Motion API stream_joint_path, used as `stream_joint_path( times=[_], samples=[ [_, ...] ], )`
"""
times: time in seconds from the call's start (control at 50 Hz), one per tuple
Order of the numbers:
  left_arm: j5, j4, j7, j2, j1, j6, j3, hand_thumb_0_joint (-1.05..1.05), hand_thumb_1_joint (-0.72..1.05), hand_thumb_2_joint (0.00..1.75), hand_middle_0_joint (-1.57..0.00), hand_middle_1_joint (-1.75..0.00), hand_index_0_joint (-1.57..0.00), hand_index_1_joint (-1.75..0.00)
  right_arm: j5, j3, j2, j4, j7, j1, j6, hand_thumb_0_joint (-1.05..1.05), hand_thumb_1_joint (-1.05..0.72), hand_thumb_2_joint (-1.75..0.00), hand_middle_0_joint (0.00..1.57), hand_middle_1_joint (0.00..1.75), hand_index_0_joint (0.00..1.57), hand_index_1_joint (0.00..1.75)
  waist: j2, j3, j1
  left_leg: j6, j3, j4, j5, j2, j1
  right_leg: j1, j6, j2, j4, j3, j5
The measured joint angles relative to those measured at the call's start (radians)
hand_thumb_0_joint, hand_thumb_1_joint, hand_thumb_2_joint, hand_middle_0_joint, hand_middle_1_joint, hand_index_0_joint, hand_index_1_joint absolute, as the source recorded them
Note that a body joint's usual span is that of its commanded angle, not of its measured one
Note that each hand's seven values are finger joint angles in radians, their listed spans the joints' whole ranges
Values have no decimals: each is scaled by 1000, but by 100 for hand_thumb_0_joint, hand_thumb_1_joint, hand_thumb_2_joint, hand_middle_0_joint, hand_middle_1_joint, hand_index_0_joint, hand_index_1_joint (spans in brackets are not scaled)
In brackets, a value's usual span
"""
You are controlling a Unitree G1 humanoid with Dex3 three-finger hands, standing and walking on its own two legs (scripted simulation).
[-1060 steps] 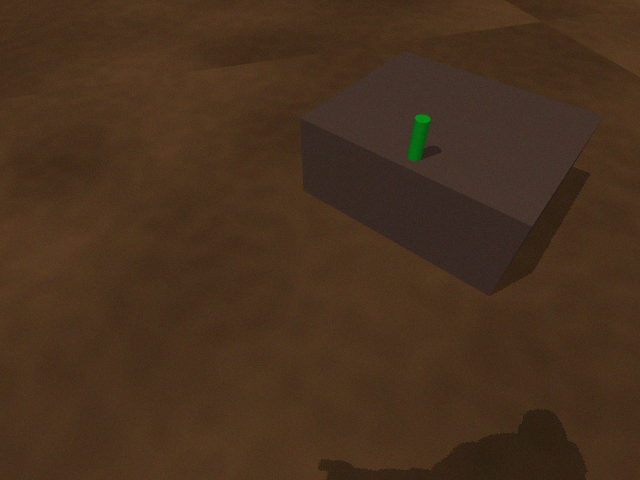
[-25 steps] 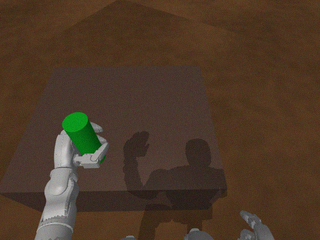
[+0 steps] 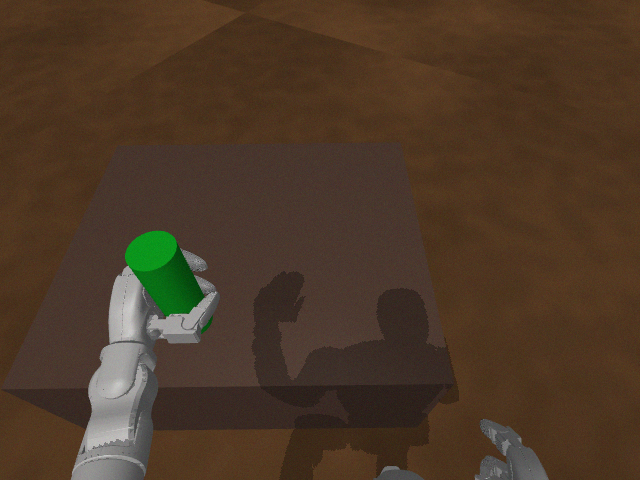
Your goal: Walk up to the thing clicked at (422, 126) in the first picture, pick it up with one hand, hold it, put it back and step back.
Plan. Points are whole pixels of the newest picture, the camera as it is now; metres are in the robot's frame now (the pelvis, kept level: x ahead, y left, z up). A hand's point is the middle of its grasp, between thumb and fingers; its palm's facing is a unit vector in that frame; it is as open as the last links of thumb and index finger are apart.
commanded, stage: hold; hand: left
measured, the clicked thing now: (175, 289) +0.33 +0.18 +0.08
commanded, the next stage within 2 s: none
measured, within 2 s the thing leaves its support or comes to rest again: neither
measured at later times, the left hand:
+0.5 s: hand (184, 300) +0.32 +0.17 +0.06, palm faces +0.04 -1.00 -0.02, open 7.1 cm
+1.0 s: hand (188, 301) +0.32 +0.16 +0.06, palm faces +0.05 -1.00 -0.01, open 7.1 cm
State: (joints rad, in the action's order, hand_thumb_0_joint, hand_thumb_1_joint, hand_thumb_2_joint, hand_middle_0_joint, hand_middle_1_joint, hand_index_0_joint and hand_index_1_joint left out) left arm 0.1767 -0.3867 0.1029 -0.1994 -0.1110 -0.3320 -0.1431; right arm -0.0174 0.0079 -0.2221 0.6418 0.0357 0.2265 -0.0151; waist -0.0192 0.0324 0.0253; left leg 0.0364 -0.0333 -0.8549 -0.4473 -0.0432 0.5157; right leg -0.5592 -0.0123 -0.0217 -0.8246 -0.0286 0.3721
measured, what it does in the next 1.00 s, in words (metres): stands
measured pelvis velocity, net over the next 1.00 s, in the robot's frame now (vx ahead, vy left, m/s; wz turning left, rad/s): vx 0.00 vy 0.00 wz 0.00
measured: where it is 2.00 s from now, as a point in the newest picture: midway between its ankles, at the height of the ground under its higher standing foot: outside the picture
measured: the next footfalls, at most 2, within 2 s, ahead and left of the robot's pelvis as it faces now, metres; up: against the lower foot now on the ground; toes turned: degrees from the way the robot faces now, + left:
none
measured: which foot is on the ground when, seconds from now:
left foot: down 0.00-1.00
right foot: down 0.00-1.00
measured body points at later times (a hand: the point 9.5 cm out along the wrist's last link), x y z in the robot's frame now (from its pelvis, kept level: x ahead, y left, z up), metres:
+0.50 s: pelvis +0.00 +0.00 +0.00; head +0.04 +0.00 +0.45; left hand +0.32 +0.22 +0.06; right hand +0.14 -0.25 -0.10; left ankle -0.01 +0.14 -0.70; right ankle +0.03 -0.13 -0.70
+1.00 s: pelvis +0.00 +0.00 +0.00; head +0.03 +0.00 +0.45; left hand +0.31 +0.22 +0.06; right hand +0.13 -0.25 -0.10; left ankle -0.01 +0.14 -0.70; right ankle +0.03 -0.13 -0.70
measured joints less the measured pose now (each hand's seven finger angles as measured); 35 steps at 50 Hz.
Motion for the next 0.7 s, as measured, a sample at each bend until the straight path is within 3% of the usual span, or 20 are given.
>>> stream_joint_path(
  times=[0.5,0.7],
  samples=[
    [7,-12,18,3,3,-11,-6,0,-6,112,-89,-112,-90,-111,2,2,-2,10,5,-4,-11,1,-89,-90,20,30,20,30,3,-8,-2,-4,2,17,7,3,-21,22,-3,-2,19,2,-8],
    [2,-7,1,12,-3,-1,-1,0,-6,112,-89,-112,-90,-111,2,1,2,10,1,2,-12,1,-89,-90,20,30,20,30,1,-8,-4,-6,7,23,10,4,-29,29,-6,-3,27,7,-14]
  ],
)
